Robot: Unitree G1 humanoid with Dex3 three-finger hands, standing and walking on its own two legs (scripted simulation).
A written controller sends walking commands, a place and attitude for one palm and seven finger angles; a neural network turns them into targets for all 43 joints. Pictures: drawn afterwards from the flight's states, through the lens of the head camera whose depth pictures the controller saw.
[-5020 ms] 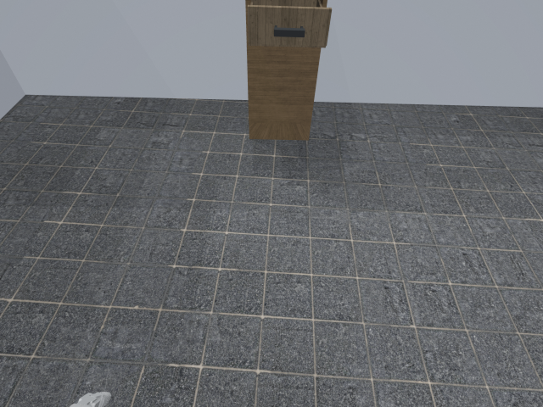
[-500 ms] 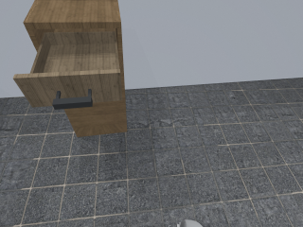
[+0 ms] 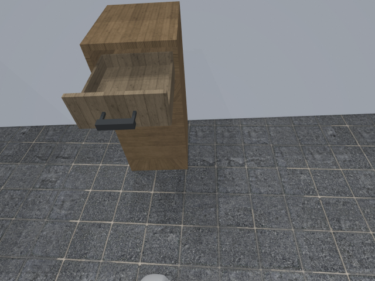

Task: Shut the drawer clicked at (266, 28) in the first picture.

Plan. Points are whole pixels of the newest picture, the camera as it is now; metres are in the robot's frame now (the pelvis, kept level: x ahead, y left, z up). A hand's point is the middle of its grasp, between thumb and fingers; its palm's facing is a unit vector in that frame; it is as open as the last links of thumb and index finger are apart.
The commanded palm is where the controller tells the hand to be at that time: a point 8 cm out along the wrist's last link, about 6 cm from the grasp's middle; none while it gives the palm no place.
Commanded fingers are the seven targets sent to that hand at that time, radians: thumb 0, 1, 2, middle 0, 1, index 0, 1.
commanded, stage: take the last steps up to it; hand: left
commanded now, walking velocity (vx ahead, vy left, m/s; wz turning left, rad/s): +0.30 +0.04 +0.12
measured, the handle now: (117, 119) +0.58 +0.26 -0.01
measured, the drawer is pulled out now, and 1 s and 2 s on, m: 0.29 0.29 0.29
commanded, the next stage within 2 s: come to a stop and stand still in 1.00 s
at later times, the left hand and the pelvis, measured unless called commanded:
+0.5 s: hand out of the picture +0.03 +0.25 -0.18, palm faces +0.10 -0.98 -0.17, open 7.4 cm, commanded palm none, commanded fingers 0.00 0.90 0.90 -0.20 -0.30 -0.20 -0.30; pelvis +0.06 +0.07 +0.00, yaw +2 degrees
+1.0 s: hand (130, 227) +0.29 +0.19 -0.16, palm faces +0.04 -0.97 -0.25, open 7.2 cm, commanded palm none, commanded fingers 0.00 0.90 0.90 -0.20 -0.30 -0.20 -0.30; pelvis +0.22 +0.00 +0.00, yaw +0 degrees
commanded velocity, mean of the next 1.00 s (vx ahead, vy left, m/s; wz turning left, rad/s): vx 0.26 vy -0.01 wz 0.00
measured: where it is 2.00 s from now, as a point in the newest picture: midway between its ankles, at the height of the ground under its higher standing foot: outside the picture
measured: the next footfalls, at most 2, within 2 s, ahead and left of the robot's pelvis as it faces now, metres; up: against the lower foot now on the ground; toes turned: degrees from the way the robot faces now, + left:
left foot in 0.28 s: +0.04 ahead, +0.16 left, +0.00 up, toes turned +8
right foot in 0.76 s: +0.29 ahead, -0.07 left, +0.00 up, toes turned -3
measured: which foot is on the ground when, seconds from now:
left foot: up 0.00-0.26, down 0.28-0.76, up 0.78-1.00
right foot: down 0.00-0.28, up 0.30-0.74, down 0.76-1.00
